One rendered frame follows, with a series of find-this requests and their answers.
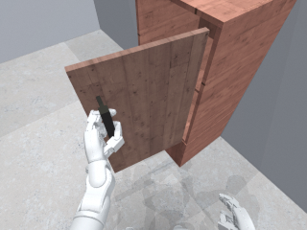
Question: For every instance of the robot right hand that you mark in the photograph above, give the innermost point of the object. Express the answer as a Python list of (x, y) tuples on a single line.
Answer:
[(239, 220)]

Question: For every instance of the robot left hand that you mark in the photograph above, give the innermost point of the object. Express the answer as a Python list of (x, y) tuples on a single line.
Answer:
[(93, 137)]

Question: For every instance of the handle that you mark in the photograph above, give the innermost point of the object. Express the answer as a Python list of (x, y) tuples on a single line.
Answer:
[(106, 117)]

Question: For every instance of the cupboard door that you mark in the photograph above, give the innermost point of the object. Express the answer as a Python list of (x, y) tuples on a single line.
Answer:
[(151, 87)]

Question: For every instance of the left robot forearm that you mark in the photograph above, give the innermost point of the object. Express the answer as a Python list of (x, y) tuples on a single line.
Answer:
[(95, 204)]

